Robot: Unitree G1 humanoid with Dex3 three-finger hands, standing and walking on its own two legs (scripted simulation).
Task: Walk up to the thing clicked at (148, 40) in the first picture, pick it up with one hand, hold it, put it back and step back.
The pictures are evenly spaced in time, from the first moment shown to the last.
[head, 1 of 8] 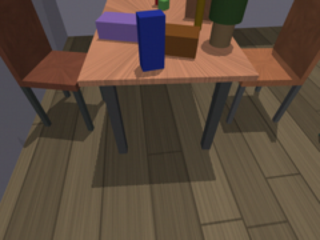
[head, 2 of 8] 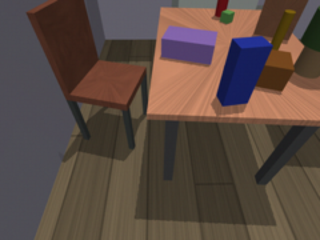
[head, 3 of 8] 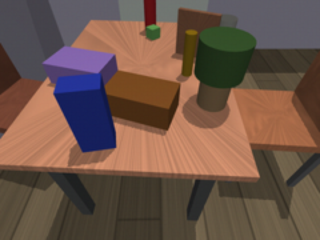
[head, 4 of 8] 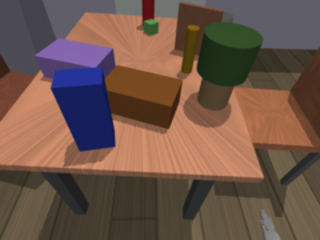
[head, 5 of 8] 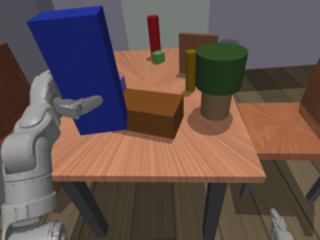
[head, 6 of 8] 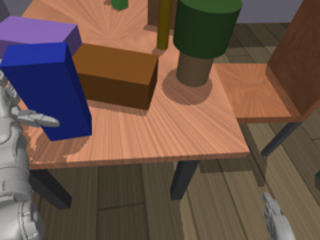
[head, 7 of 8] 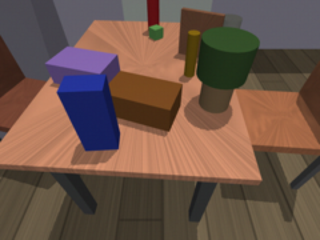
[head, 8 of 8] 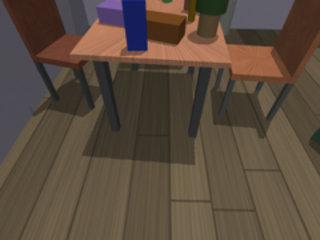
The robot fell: no
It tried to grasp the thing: yes
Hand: left
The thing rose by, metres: 0.24
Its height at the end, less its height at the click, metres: +0.00
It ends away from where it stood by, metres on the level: 0.01
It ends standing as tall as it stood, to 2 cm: yes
